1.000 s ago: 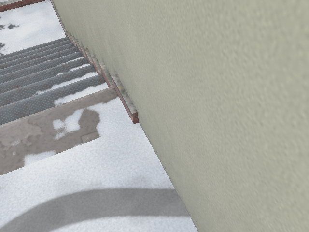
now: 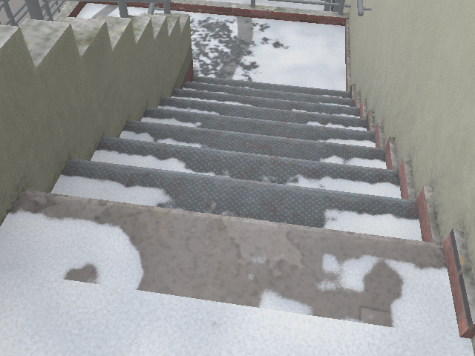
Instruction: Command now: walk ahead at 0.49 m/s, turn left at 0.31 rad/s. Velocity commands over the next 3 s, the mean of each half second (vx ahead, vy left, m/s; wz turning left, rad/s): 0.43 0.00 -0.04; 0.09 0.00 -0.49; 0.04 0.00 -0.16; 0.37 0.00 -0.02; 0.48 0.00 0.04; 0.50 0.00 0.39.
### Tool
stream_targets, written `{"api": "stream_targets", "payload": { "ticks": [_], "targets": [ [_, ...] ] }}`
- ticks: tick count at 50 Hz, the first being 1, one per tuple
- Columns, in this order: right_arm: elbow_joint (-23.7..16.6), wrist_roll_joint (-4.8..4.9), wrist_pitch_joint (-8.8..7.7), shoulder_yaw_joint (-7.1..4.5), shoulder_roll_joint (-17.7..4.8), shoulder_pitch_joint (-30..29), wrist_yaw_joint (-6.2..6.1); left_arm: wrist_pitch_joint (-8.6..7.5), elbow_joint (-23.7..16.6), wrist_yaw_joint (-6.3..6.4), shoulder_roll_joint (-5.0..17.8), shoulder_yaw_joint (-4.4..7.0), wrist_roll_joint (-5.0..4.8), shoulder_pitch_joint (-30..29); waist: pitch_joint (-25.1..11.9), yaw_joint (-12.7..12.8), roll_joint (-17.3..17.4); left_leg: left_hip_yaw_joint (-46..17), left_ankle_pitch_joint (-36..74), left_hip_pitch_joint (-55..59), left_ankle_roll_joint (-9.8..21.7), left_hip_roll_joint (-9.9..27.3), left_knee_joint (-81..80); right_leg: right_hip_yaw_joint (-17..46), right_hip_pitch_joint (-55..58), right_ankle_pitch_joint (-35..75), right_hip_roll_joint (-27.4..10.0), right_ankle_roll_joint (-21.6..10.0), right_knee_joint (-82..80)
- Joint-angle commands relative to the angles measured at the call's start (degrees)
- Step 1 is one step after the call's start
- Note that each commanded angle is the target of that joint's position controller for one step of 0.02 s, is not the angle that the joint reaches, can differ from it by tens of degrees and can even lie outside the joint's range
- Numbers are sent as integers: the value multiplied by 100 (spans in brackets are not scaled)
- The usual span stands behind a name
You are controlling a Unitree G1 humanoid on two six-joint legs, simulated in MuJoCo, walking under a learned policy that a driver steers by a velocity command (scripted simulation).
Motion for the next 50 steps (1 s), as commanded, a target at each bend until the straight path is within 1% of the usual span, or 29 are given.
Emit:
{"api": "stream_targets", "payload": {
  "ticks": [1,4,6,8,9,11,12,13,14,15,16,17,18,21,25,29,32,35,36,37,38,39,40,41,42,43,45,47,50],
  "targets": [
    [-371,-27,-53,-16,-272,-118,153,-217,81,9,138,-25,54,547,430,-42,55,-299,253,-1898,20,661,314,2353,758,-168,-1823,-863,-1707],
    [-665,-51,-3,67,-173,-696,255,-372,277,-42,313,-2,-17,724,543,-119,-55,-116,575,-2041,-117,903,-785,1497,588,1136,-1725,-794,-1905],
    [-899,-62,-12,161,-74,-1327,307,-401,337,-76,406,0,-86,657,545,-78,-154,413,1025,-1324,-190,1044,-2062,841,133,1938,-1481,-571,-1950],
    [-999,0,-8,186,-61,-1737,332,-407,481,-136,566,20,-134,968,409,130,-299,856,1275,-588,-115,914,-2634,697,8,2285,-1478,-465,-1991],
    [-1047,28,-22,171,-118,-1774,311,-398,543,-156,659,8,-131,1062,430,105,-237,883,1377,-538,-34,903,-2806,767,193,2582,-1644,-442,-1942],
    [-1005,13,-58,109,-256,-1636,231,-344,653,-165,706,-4,-144,1155,356,-16,-307,949,1386,-280,76,776,-3171,750,615,3548,-1707,-329,-1438],
    [-847,-4,-96,43,-370,-1190,176,-292,668,-176,805,18,-137,1137,172,-251,-408,985,1294,188,135,638,-3423,631,773,4284,-1595,-211,-820],
    [-522,-63,-148,-65,-605,-294,111,-257,671,-177,700,-18,-128,1167,-318,-604,-342,953,1287,1255,239,536,-3630,492,585,4350,-1363,-59,257],
    [-324,-188,-189,-197,-1017,699,46,-227,512,-210,586,-57,-82,1135,-986,-1017,-128,-6,577,2559,463,1464,-3842,298,-286,2780,-1058,58,1850],
    [-366,-273,-193,-329,-1622,1038,-28,-182,368,-214,-313,-223,-187,1905,-1961,-662,1170,-2729,437,3959,991,3444,-4278,125,-1747,-1484,-337,262,3987],
    [-358,-22,-125,-329,-1399,1005,-52,-107,526,-125,338,-33,-146,1875,-1974,-787,689,-3431,1065,3530,1173,3444,-4747,716,-2114,-1576,-295,223,4706],
    [-399,37,-147,-227,-1010,353,-71,-73,403,-97,384,14,-136,1405,-1053,-466,334,-2280,2045,2814,996,3145,-4671,815,-2287,-1062,-605,205,4720],
    [-449,49,-203,-146,-663,-61,-56,-66,350,-91,230,-4,-123,1168,-586,-309,253,-1442,3226,2176,851,2895,-4696,755,-2207,-795,-773,245,4450],
    [-413,91,-262,-24,-202,-257,-91,182,420,-162,64,87,-3,1231,-309,71,375,-99,4879,1305,502,2440,-4788,690,-1652,-667,-873,431,4022],
    [-400,155,-292,-54,-239,-271,-190,388,179,-216,-153,112,52,903,-202,258,442,772,5369,1107,530,2302,-4950,436,-1884,32,-724,541,3680],
    [-340,181,-201,-59,-226,-318,-286,395,-234,-276,-312,-6,73,129,56,137,574,1564,4814,758,436,1995,-4888,34,-1445,1132,-661,480,1939],
    [-244,186,-126,-135,-382,-97,-322,390,-402,-321,-196,-12,124,-10,-34,35,530,1643,4852,1027,453,2175,-4418,-172,-1087,1097,-543,308,1365],
    [-255,176,-4,-219,-523,-69,-377,333,-476,-283,-8,65,149,267,-161,112,483,1639,5233,1170,380,2307,-3346,-254,-632,405,-327,-1,978],
    [-282,181,54,-244,-573,-125,-362,264,-409,-240,52,110,156,616,-352,289,257,1729,4975,1113,255,2209,-2507,-253,-181,635,-211,-136,525],
    [-318,184,89,-278,-653,28,-327,168,-391,-170,403,219,160,1021,-704,515,-336,1794,3546,617,-56,1897,-1154,478,645,2329,-632,-392,-30],
    [-583,102,142,-174,-129,436,-268,177,-486,-95,1131,403,67,942,-1092,85,-1513,1783,-1780,-928,-368,869,679,2521,1744,5978,-2327,-1212,424],
    [-678,60,266,-161,-250,401,-245,305,-521,-68,1256,475,-223,1216,-1834,345,-1186,535,-2141,-1490,-479,581,1312,3797,2008,4525,-2800,-2000,-230],
    [-716,59,307,-177,-374,-6,-229,431,-649,-33,1028,438,-206,849,-1192,332,-573,272,-1815,-1758,-534,821,1331,3617,1370,2685,-2673,-1918,-692],
    [-814,65,286,-183,-381,-403,-237,531,-716,19,682,337,-142,413,-433,218,-308,270,-1334,-1897,-528,946,963,3259,643,1598,-2377,-1651,-969],
    [-855,40,279,-201,-404,-598,-255,582,-760,39,465,270,-111,141,-114,72,-122,239,-950,-1769,-552,1061,455,2899,173,1308,-2032,-1341,-1109],
    [-850,-11,332,-202,-390,-490,-262,597,-808,51,388,257,-95,-13,-110,-51,-215,262,-724,-1428,-581,1077,84,2554,-152,1297,-1748,-1141,-1133],
    [-751,4,463,-173,-217,-251,-259,527,-873,-61,390,263,-2,-94,-390,-144,-270,383,-582,-994,-551,901,-244,2161,-310,1801,-1420,-957,-978],
    [-761,101,520,-132,-88,-192,-269,464,-862,-71,447,289,5,14,-560,-110,-368,431,-583,-879,-538,878,-740,2056,-216,1622,-1364,-908,-993],
    [-930,66,560,-90,-65,-469,-284,511,-828,-51,503,312,8,128,-546,53,-645,435,-448,-694,-511,873,-1409,2222,-309,237,-1340,-810,-1223]
  ]
}}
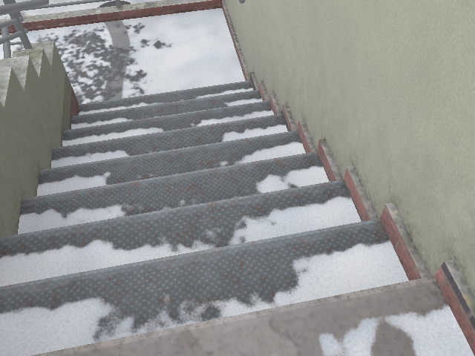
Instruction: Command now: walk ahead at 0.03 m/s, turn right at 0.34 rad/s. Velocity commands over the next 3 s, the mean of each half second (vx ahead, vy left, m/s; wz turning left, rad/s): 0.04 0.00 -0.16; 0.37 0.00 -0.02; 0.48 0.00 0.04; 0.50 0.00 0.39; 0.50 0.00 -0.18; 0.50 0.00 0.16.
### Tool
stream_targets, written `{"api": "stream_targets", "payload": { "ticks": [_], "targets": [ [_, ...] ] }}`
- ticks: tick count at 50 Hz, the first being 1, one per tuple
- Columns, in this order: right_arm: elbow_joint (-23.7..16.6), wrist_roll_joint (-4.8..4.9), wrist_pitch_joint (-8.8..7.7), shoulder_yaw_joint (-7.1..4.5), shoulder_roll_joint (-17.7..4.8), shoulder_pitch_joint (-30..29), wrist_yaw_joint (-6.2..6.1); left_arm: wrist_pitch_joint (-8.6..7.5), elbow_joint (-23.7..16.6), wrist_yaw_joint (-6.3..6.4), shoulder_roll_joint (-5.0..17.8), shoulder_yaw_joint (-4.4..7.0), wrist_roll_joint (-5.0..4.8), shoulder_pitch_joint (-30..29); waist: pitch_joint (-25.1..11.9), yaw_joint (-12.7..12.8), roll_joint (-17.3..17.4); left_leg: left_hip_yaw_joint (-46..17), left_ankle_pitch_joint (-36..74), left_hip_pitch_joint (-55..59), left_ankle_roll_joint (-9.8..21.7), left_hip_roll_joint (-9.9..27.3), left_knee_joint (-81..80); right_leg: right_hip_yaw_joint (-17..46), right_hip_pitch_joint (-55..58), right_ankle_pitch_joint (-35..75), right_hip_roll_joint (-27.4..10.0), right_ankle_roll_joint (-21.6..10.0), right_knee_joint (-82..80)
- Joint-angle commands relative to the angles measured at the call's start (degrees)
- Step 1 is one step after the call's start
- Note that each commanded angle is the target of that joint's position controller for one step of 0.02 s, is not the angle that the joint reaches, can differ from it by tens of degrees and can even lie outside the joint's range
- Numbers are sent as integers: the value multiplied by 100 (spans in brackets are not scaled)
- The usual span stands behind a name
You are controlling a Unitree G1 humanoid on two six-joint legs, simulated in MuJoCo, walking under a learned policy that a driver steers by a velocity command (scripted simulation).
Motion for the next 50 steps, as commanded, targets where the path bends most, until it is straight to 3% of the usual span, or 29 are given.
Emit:
{"api": "stream_targets", "payload": {
  "ticks": [1,5,7,8,9,10,11,12,15,18,19,20,21,22,23,24,27,29,31,32,33,34,35,36,39,42,45,47,50],
  "targets": [
    [-263,-8,42,-65,-366,428,-26,-19,-313,28,693,169,16,88,-745,-28,-664,187,118,494,17,-129,-542,1716,375,-956,-1447,-755,-1223],
    [-291,41,-24,-60,-404,573,-40,52,-306,3,698,156,56,10,-626,11,-691,352,48,1063,181,-306,-1512,1946,262,-1254,-1529,-608,-1199],
    [-205,28,-94,-46,-322,939,-56,79,-273,42,647,124,-27,-62,-542,-192,-581,452,595,1806,379,-373,-2774,1945,-31,-1486,-1425,-338,-1005],
    [-238,-16,-150,-52,-401,957,-73,70,-238,67,523,84,-61,51,-427,-191,-372,133,718,2100,489,-153,-3459,1865,-296,-1709,-1215,-41,-826],
    [-331,-89,-206,-77,-692,981,-82,35,-295,58,189,-12,-67,207,-499,-100,419,-1133,168,2227,705,937,-4223,1390,-481,-1879,-805,255,36],
    [-410,-90,-229,-135,-1023,555,-50,-14,-427,41,209,1,-130,-154,-18,-61,1234,-2240,390,1364,1137,1744,-4702,450,-711,-1862,46,420,512],
    [-427,-97,-278,-70,-742,319,-35,-33,-338,3,372,36,6,-149,29,-4,873,-1927,1095,996,1317,1696,-4529,508,-99,-1937,-216,453,1209],
    [-432,-63,-335,-15,-583,156,-32,-37,-243,-43,333,44,-12,-30,-129,112,708,-1497,1697,1061,1296,1402,-4340,455,98,-1725,-202,477,1480],
    [-355,0,-386,-13,-593,184,-38,-27,-42,-24,231,-2,-21,221,-425,118,764,-626,3673,1797,1145,861,-3740,202,219,-1673,-265,612,1501],
    [-152,21,-334,-28,-611,623,-24,-16,-24,55,62,-108,-112,5,-561,-141,811,-568,4501,2402,1134,832,-3306,1,416,-1570,-347,683,514],
    [-107,34,-302,-49,-654,642,-28,-21,14,78,40,-135,-131,31,-583,-110,778,-561,4466,2415,1047,788,-3204,-19,682,-1064,-388,676,-38],
    [-69,42,-292,-40,-605,692,-17,-40,91,91,4,-177,-109,134,-746,-92,716,-594,3453,2252,878,731,-3318,83,1219,-468,-480,642,-590],
    [-41,24,-297,-35,-553,793,10,-72,143,117,172,-157,-29,149,-748,-158,602,-683,2037,1873,728,631,-3470,329,1690,-459,-659,592,-589],
    [-55,-1,-283,-69,-571,829,51,-123,161,133,398,-121,64,248,-625,-196,393,-650,766,1485,741,440,-3396,564,1848,-879,-921,468,-270],
    [-92,37,-257,-59,-470,813,104,-93,321,105,618,-28,13,261,-175,-279,-492,-226,-497,1149,734,-71,-3392,733,1315,-2058,-868,171,-209],
    [-110,-32,-227,-103,-656,538,123,-98,313,61,502,-41,-12,396,242,-42,-483,-53,-918,880,706,-204,-2997,1116,931,-3101,-1002,-57,-550],
    [-390,-122,-326,-75,-387,110,214,-180,440,97,837,45,-27,865,725,163,-1139,492,-153,-70,614,-404,-1820,2817,1064,-4089,-2064,-742,-1551],
    [-380,-94,-463,-81,-351,224,267,-259,370,81,792,51,-19,622,513,7,-962,399,88,290,673,-286,-1966,2740,993,-3311,-2109,-770,-1478],
    [-104,-13,-553,-108,-304,879,316,-309,256,18,681,41,-90,109,240,-415,-837,516,482,1886,780,-443,-2799,1896,210,-2551,-1635,-451,-1167],
    [98,-4,-591,-167,-427,1425,291,-342,197,15,545,23,-101,-95,123,-683,-640,206,612,3029,815,-341,-3039,1434,-574,-2384,-1283,-221,-660],
    [221,-36,-627,-307,-956,2073,227,-391,10,1,186,-80,-113,-392,30,-998,398,-1441,-675,3839,1081,655,-3889,621,-1574,-2282,-639,109,754],
    [399,-3,-598,-461,-1450,2631,229,-435,-152,-13,259,-58,-23,-450,84,-1092,1349,-3419,-1397,4051,1608,1859,-4701,-142,-2341,-2377,-265,242,2151],
    [397,-22,-566,-371,-1116,2432,221,-431,-146,-15,585,29,84,-551,429,-871,527,-3484,-1133,3780,1783,1982,-4659,151,-2676,-2382,-553,173,2927],
    [307,-25,-581,-310,-918,2089,226,-452,-75,-63,474,11,61,-424,519,-626,172,-2965,-680,3530,1707,1761,-4584,252,-2630,-1984,-731,146,3214],
    [285,-6,-671,-202,-617,1640,220,-445,71,-213,357,-22,65,-178,245,-294,396,-1660,730,3191,1357,1118,-4795,72,-2175,-1142,-982,252,3202],
    [432,30,-728,-164,-594,1822,203,-384,-76,-258,281,-66,65,-546,222,-289,434,-900,2666,3130,1354,914,-4711,-207,-2120,-582,-974,461,2708],
    [537,41,-750,-173,-697,1843,208,-356,-296,-315,88,-182,23,-1131,262,-364,550,-302,3436,2573,1244,690,-4597,-472,-1396,77,-844,506,1628],
    [642,61,-725,-169,-762,2001,194,-343,-424,-281,142,-196,-5,-1414,361,-448,615,-318,3346,2493,1266,811,-4664,-578,-1108,152,-797,433,1225],
    [726,75,-719,-188,-935,1922,130,-282,-481,-130,336,-150,-32,-1310,406,-286,534,-296,3863,2562,1181,1035,-4466,-583,-462,-52,-700,198,762]
  ]
}}
Over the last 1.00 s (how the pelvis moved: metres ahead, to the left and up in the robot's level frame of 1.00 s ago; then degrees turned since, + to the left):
0.42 0.09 0.00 -21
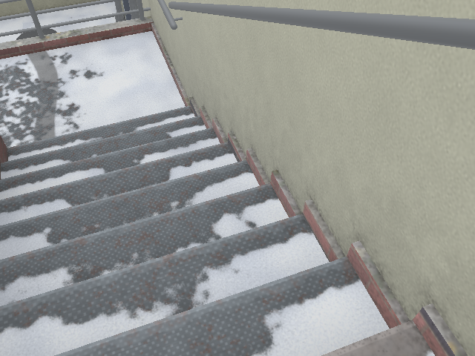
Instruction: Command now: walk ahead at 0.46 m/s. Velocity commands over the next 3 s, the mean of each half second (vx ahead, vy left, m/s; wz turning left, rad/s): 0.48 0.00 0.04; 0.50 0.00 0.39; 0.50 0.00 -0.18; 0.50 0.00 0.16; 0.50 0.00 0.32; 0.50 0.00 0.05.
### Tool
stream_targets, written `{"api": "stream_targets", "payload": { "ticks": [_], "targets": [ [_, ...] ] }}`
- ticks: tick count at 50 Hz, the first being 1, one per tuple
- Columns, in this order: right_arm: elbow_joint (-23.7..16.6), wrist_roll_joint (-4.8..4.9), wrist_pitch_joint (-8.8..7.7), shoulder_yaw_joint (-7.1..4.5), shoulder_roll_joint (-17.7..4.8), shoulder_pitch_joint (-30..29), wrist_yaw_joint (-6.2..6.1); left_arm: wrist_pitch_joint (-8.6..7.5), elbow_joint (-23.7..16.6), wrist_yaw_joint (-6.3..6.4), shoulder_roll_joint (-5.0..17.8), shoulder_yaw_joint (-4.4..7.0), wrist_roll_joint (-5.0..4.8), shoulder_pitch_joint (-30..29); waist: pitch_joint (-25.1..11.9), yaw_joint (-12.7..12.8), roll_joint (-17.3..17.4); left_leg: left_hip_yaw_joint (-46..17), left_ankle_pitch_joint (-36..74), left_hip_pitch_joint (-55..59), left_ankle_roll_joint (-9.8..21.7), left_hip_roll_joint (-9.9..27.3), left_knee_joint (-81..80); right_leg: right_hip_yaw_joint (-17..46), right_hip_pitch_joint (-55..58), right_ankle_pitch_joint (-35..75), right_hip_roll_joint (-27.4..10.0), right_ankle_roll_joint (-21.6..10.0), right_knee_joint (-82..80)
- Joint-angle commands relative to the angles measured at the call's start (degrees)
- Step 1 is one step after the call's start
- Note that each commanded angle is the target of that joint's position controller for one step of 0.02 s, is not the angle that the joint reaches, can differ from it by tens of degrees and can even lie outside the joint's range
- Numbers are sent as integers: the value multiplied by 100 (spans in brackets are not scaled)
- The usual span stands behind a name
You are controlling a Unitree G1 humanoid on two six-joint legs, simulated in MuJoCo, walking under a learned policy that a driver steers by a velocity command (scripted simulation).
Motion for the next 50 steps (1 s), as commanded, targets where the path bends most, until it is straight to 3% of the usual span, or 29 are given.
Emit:
{"api": "stream_targets", "payload": {
  "ticks": [1,3,4,5,6,8,10,12,17,20,22,26,28,30,33,35,37,38,39,40,41,42,43,44,45,46,47,48,50],
  "targets": [
    [-164,30,-65,-210,-1056,-52,-80,-58,-418,136,587,155,-2,-85,418,391,619,-587,4409,-791,668,1509,140,-173,1059,-83,316,-221,-448],
    [-78,50,6,-248,-1217,-130,-79,-142,40,214,791,277,120,1483,-395,1060,521,-192,5142,-1049,352,1102,2015,-199,2907,-215,523,-442,-720],
    [-225,17,47,-174,-994,-192,-68,-204,181,251,1133,377,215,2459,-1107,1414,-17,12,3374,-2077,222,806,3817,1120,4207,-1145,-682,-709,-898],
    [-293,149,90,-31,-235,534,-3,-218,183,239,1589,425,235,2653,-1863,1000,-1141,-5,-988,-3773,2,-239,5886,4057,5279,-2065,-2233,-1402,-1687],
    [-333,7,88,-175,-807,50,10,-181,291,217,1428,436,-19,2386,-1341,1054,-689,-615,-878,-4407,54,-104,6339,4543,4672,-2375,-2050,-1445,-2239],
    [-481,-44,39,-158,-800,-605,69,-275,166,155,770,296,-25,1582,-147,666,-91,-659,46,-4151,78,458,5769,2840,3105,-837,-1716,-1168,-2388],
    [-407,-170,201,-152,-701,-491,91,-373,222,153,492,213,-26,1430,-95,335,-281,-577,121,-3412,-68,697,5082,1887,2384,347,-1262,-860,-2531],
    [-398,-213,381,-167,-625,-455,79,-520,319,141,610,244,-80,1567,-117,202,-235,-482,151,-2991,-84,667,4664,1530,2079,854,-1189,-875,-2672],
    [-891,-252,468,-84,-471,-1677,199,-514,580,231,736,284,-134,1981,79,413,-237,-362,1512,-3672,-131,537,3737,931,2360,1150,-885,-749,-2956],
    [-792,-237,527,-234,-668,-1646,167,-613,790,225,684,301,-55,2493,10,504,-69,-870,2209,-4459,3,389,4370,929,3098,1465,-1220,-805,-2516],
    [-1009,-202,457,-367,-886,-2178,173,-686,999,275,714,326,-55,2803,274,638,-415,-1249,2646,-5317,76,374,3942,846,3800,906,-1136,-642,-2149],
    [-1061,-218,446,-426,-792,-2423,277,-653,1075,455,624,308,13,2850,703,602,-240,-1293,3440,-5336,-23,375,3149,588,3311,253,-1148,-605,-1548],
    [-1112,-256,463,-390,-579,-2661,390,-634,1019,520,417,222,4,2774,636,680,-164,-1009,4540,-4741,58,340,2755,355,2635,-607,-1100,-515,-1104],
    [-1193,-155,499,-376,-492,-2884,481,-731,924,458,422,222,46,2643,781,783,-85,-643,5227,-4115,180,419,2412,203,1998,-1095,-1128,-443,-869],
    [-1341,-108,427,-269,-360,-3528,465,-653,970,549,428,196,153,2966,977,1384,80,-227,5193,-4048,92,455,1283,-116,2363,-1134,-955,-245,-187],
    [-1380,-112,382,-151,-177,-3594,487,-551,1153,668,348,141,105,3162,1114,1418,-18,-129,4975,-3646,86,580,843,-76,2461,-526,-1072,-323,256],
    [-822,-197,309,-225,-457,-2184,324,-445,1198,727,606,173,101,3089,559,887,15,60,4313,-2691,291,471,554,-72,2849,1091,-1150,-371,1883],
    [-360,-168,316,-307,-591,-1126,234,-387,1193,700,830,222,88,2941,-22,355,35,212,4250,-1549,425,285,557,-122,2671,1795,-1072,-367,3259],
    [133,-220,346,-412,-800,83,183,-340,1159,663,887,255,-59,2650,-523,-308,420,406,4902,16,486,276,355,-478,1866,932,-671,-233,5250],
    [164,-310,326,-526,-1404,285,179,-336,1072,598,396,236,-185,3253,-964,40,2090,-518,7984,2570,1049,1261,2718,-594,-1049,-4714,179,134,8248],
    [-100,74,316,-564,-1600,633,167,-399,771,600,666,189,-372,3139,-2452,-396,1735,-1890,8434,3856,1778,2169,3412,283,-2232,-4504,-75,184,9018],
    [-290,196,389,-544,-1451,501,120,-383,514,600,856,243,-302,2443,-2574,-579,643,-2338,6945,3435,1965,2311,2518,279,-2630,-3907,-285,261,8671],
    [-172,63,446,-574,-1575,190,0,-387,335,555,604,100,-233,2154,-2192,-358,776,-3034,4044,2515,2296,2669,1471,219,-3032,-3172,-151,350,8446],
    [-159,67,435,-468,-1219,-53,-90,-269,370,540,537,65,-25,1773,-1403,-188,303,-3161,2765,1143,2141,2548,929,324,-2855,-2863,-335,410,7901],
    [-203,-23,333,-344,-1061,-305,-60,-116,407,469,536,70,126,1884,-821,135,-6,-3062,2101,-172,2032,2507,865,615,-2275,-2629,-483,331,7166],
    [-90,-109,236,-263,-951,-333,20,56,538,456,404,55,173,1960,-375,314,-75,-3022,1810,-1427,1962,2389,866,561,-1808,-3018,-422,275,7006],
    [-79,-69,110,-168,-723,-661,84,102,407,421,407,89,139,1722,137,661,-436,-2319,1623,-2386,1500,1792,762,760,-1499,-1475,-610,228,5350],
    [-140,72,19,-147,-776,-1280,39,82,176,344,336,40,162,1276,548,919,-114,-1536,1498,-3753,1133,1101,88,607,-312,-458,-589,332,3163],
    [135,56,2,-229,-1023,-870,16,91,758,194,304,111,353,1952,9,853,546,-1440,2804,-3139,1324,1077,503,420,226,501,-463,381,2861]
  ]
}}
Over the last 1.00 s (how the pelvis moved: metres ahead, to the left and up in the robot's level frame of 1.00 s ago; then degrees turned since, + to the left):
0.19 0.03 0.00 -4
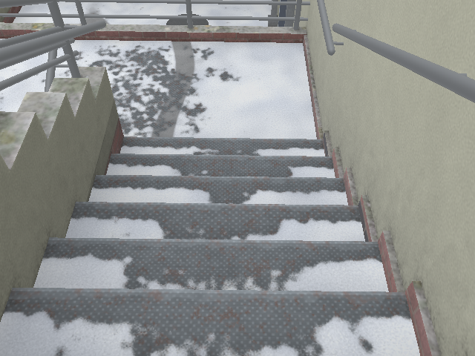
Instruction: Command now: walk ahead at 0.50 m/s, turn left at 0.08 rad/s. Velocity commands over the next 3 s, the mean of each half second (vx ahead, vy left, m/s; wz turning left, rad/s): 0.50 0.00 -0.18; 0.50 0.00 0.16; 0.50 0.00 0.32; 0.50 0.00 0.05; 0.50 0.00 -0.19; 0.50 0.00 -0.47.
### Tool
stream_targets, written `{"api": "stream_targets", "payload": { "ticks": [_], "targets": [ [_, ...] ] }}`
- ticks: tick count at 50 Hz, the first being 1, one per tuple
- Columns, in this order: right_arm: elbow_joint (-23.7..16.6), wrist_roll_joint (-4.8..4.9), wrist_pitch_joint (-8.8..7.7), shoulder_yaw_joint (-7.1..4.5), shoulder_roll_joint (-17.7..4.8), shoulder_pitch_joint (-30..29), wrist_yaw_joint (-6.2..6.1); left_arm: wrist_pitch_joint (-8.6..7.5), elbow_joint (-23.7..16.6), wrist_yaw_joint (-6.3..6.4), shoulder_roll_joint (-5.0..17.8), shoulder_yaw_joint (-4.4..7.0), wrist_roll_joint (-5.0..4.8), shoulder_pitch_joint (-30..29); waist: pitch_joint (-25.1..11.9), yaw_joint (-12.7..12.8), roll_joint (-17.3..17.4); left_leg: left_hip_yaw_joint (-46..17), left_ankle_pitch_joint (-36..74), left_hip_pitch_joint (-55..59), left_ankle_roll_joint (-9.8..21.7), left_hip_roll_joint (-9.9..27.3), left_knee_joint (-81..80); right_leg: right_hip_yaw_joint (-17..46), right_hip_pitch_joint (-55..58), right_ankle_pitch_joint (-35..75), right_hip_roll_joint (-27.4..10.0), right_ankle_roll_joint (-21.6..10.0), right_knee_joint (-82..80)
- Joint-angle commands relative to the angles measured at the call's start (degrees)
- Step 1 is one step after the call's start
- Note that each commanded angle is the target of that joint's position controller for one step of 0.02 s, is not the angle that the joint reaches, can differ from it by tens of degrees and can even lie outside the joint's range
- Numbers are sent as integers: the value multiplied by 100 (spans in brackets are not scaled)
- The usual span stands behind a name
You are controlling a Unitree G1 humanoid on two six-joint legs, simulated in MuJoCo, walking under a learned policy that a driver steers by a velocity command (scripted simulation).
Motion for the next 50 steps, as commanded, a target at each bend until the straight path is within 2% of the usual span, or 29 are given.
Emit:
{"api": "stream_targets", "payload": {
  "ticks": [1,3,5,8,9,11,14,17,19,20,21,22,23,24,25,26,27,29,32,34,37,41,43,45,46,47,48,49,50],
  "targets": [
    [-188,0,-208,-244,-1134,55,-14,105,463,-148,436,166,29,1601,-642,470,659,-1367,2785,-501,1094,1702,-975,112,1071,1946,-67,-36,-876],
    [48,94,-217,-147,-629,588,-41,51,117,-180,632,288,-165,493,-121,87,353,-1482,1348,488,975,1678,-692,691,-421,2708,-177,-242,-1810],
    [126,-30,-240,-118,-633,1098,-90,-16,-101,-199,567,307,-161,-419,281,-364,413,-1960,-346,1076,963,1863,-666,1233,-1449,2594,125,-336,-2230],
    [-85,-71,-413,-78,-798,489,-133,-30,-94,-271,558,342,-139,-707,454,-219,285,-1312,-1082,-304,735,1635,-557,1098,19,4111,491,-276,-3243],
    [-113,-181,-475,-50,-777,429,-140,-87,-11,-286,590,357,-159,-702,324,-221,68,-1182,-1318,-608,647,1569,-291,889,509,4599,574,-290,-3287],
    [23,-102,-511,-21,-765,601,-170,-168,-82,-263,378,266,-139,-930,543,-393,86,-905,-1102,-751,535,1538,136,655,844,4821,615,-371,-3688],
    [177,-180,-382,-13,-746,1028,-204,-267,-320,-303,229,141,-222,-1489,766,-893,360,-564,32,-188,410,1400,669,239,1007,4114,516,-416,-4694],
    [327,-307,-205,-16,-756,1144,-306,-264,-180,-232,422,146,-250,-840,726,-854,470,-535,1606,802,499,1510,1945,19,1464,3338,290,-511,-5794],
    [418,-274,-61,23,-705,1144,-365,-207,513,-141,673,305,-110,1229,-209,-40,215,-252,2166,351,468,1271,4458,-237,3808,3502,337,-625,-6527],
    [419,-180,-56,-54,-777,1171,-270,-156,829,-156,993,397,-54,2155,-785,478,-577,214,-211,-870,239,691,6710,-44,5490,4263,13,-848,-5882],
    [200,153,-180,-6,-379,1916,-252,-174,813,-212,1414,431,1,2493,-1998,203,-1364,-153,-4192,-3246,-73,408,8621,1202,8064,7451,-1383,-1469,-3008],
    [31,284,-325,-26,-703,1480,-268,-80,774,-236,1433,501,-236,2996,-2618,902,-663,-663,-3609,-3996,-189,520,8570,1933,8306,6607,-1768,-1858,-3381],
    [-337,263,-358,-13,-739,716,-243,1,744,-109,1656,571,-287,2548,-2266,837,-1013,-257,-2865,-4896,-354,673,8147,2902,7674,3329,-2184,-2481,-4688],
    [-492,-104,-276,-60,-950,-70,-203,50,457,6,1111,412,-293,1603,-1030,578,-60,-209,-1894,-4619,-386,1076,7108,2484,5836,869,-1508,-1997,-5599],
    [-528,-227,-167,-60,-787,-14,-143,-3,517,78,1107,413,-224,1537,-672,407,-548,-316,-2046,-4208,-454,1009,6932,2911,4751,1061,-1770,-2294,-5447],
    [-413,-311,-78,-88,-855,116,-146,-143,497,60,689,248,-190,1171,-211,12,396,-754,-752,-3410,-545,1221,5236,2315,3471,1486,-1359,-1907,-5347],
    [-432,-349,50,-79,-697,-83,-110,-313,437,49,857,267,-315,807,297,-287,494,-484,-54,-2435,-735,1195,3887,1674,2061,1709,-1002,-1766,-5802],
    [-136,-444,196,40,-128,418,-61,-416,645,7,982,299,-301,1005,-216,-395,-29,-147,782,-1605,-745,1124,3455,1449,1907,3311,-865,-1755,-5594],
    [-178,-183,104,-91,-438,244,24,-417,724,-101,721,261,-401,1276,-522,-286,-220,-263,2652,-1980,-352,1254,3066,1261,2444,2508,-592,-1678,-5337],
    [-521,-278,35,-187,-668,-753,109,-436,927,38,430,199,-386,1532,-145,57,-210,-776,3401,-3402,-229,1362,2335,1649,3452,473,-605,-1571,-5085],
    [-770,-305,-16,-151,-498,-1226,219,-473,889,131,381,124,-341,1411,15,93,-175,-782,4486,-2609,-236,966,1424,1217,2786,-341,-355,-1238,-4548],
    [-939,-121,19,-121,-290,-1968,214,-506,738,276,570,187,-146,1738,547,547,-402,-633,4193,-2373,-366,606,497,859,2607,-928,-354,-969,-3720],
    [-1032,-102,68,-116,-315,-2291,221,-384,713,319,618,200,7,1796,839,799,-434,-287,3701,-1987,-411,694,-38,664,2453,-689,-300,-882,-3417],
    [-969,-3,24,-135,-320,-2197,132,-301,751,337,643,219,1,1828,870,739,-240,-64,3514,-1340,-276,967,-696,549,2544,-108,-486,-869,-2903],
    [-864,11,36,-142,-378,-1860,95,-340,777,290,631,230,-4,1964,544,701,99,231,3562,-742,-170,919,-992,287,2688,371,-465,-866,-2171],
    [-438,-39,103,-229,-481,-269,148,-366,707,235,716,199,-33,1609,-286,-222,-112,467,3597,1011,51,738,-588,-29,2351,1621,-513,-897,-848],
    [-3,-96,147,-352,-789,960,144,-433,626,101,903,267,-47,1454,-859,-877,260,527,2976,2352,154,495,-546,-435,1847,1723,-77,-734,879],
    [152,-265,149,-433,-1370,1090,238,-454,623,106,371,234,-235,2106,-1034,-514,1711,-578,5792,3603,694,1572,515,-729,82,-3326,813,-426,4069],
    [13,21,150,-392,-1390,1251,275,-443,339,137,476,137,-391,2334,-2272,-425,1483,-1863,6044,4774,1163,2337,1371,-130,-969,-3437,478,-361,4528]
  ]
}}
Over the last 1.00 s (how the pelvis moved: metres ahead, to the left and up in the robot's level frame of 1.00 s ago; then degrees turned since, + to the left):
0.51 0.09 -0.17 16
